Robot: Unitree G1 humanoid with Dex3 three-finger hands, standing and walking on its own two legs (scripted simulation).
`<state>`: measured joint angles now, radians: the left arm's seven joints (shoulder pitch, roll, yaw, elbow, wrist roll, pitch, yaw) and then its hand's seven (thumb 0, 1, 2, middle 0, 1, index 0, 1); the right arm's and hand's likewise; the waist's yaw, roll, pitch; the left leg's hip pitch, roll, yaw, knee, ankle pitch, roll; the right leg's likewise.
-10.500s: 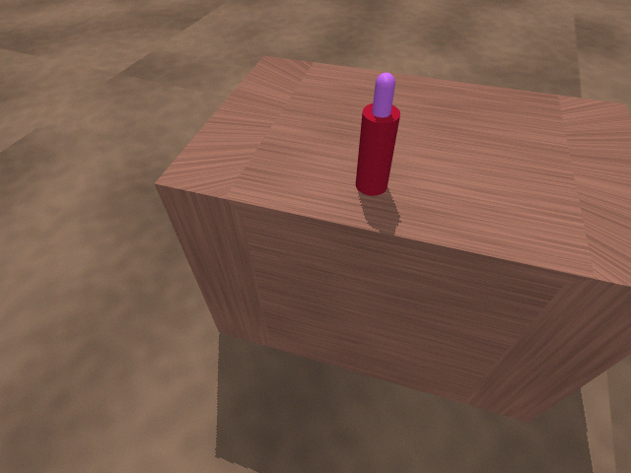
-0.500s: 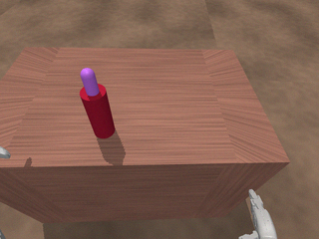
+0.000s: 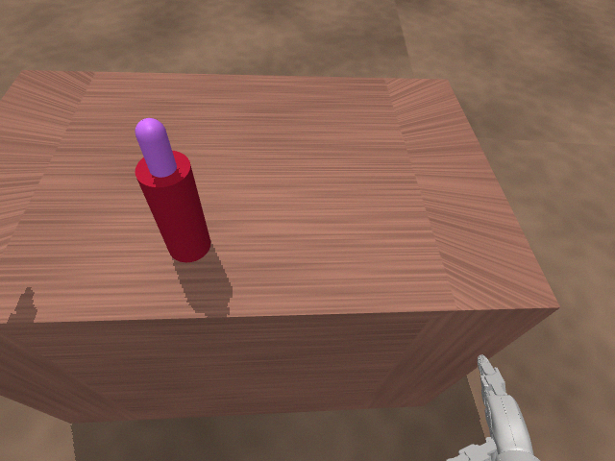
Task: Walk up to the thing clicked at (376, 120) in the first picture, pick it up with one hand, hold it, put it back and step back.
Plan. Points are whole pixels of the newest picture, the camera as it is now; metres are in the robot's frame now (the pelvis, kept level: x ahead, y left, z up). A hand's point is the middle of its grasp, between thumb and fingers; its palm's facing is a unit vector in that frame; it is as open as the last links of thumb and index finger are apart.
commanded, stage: go down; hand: left
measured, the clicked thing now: (172, 194) +0.46 +0.17 +0.07
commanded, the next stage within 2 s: approach in 0.74 s
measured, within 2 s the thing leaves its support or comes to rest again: neither
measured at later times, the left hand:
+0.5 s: hand out of the picture +0.36 +0.37 +0.14, palm faces +0.12 -0.99 -0.01, open 17.6 cm
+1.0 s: hand out of the picture +0.36 +0.36 +0.12, palm faces +0.12 -0.99 +0.00, open 17.6 cm
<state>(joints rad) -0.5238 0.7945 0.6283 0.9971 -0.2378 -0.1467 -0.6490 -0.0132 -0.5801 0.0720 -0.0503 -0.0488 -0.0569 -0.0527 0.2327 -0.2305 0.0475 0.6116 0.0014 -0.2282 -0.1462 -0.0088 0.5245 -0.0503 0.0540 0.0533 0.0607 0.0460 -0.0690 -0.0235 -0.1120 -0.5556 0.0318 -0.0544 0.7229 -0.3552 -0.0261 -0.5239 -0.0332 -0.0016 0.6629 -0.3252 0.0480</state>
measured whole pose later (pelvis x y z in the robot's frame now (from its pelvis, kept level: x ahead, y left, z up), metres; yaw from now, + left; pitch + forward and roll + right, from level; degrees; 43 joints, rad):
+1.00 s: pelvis -0.01 +0.00 -0.01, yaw +0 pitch +11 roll -2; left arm -0.55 0.78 0.60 1.01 -0.23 -0.14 -0.63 -0.01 -0.58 0.05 -0.06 -0.05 -0.06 -0.06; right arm 0.26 -0.25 0.04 0.53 0.00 -0.22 -0.14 -0.01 0.53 -0.05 0.05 0.05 0.06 0.05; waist -0.07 -0.02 -0.12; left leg -0.63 0.03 -0.05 0.81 -0.38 -0.02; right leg -0.60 -0.03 0.00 0.75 -0.35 0.05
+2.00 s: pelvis -0.02 -0.01 -0.05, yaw -1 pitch +15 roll -1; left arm -0.54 0.34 0.33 0.76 -0.15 -0.30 -0.15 -0.01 -0.53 0.01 -0.06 -0.02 -0.08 -0.01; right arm 0.40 -0.24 -0.06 0.10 -0.02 -0.01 0.00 -0.01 0.54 -0.04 0.06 0.05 0.06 0.05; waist -0.11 -0.02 -0.11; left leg -0.83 0.04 -0.05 1.03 -0.47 -0.04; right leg -0.82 -0.02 0.02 1.00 -0.45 0.04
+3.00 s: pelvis -0.01 +0.00 -0.04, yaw -2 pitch +17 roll -1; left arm -0.57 0.33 0.35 0.79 -0.13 -0.33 -0.10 0.00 -0.29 0.80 -0.82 -0.86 -0.85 -0.86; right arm 0.40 -0.23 -0.07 0.08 -0.01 0.06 0.03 -0.01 0.52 -0.04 0.05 0.05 0.06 0.05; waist -0.12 -0.01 -0.13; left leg -0.84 0.05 -0.04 1.03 -0.49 -0.03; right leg -0.83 -0.01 0.03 0.99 -0.45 0.05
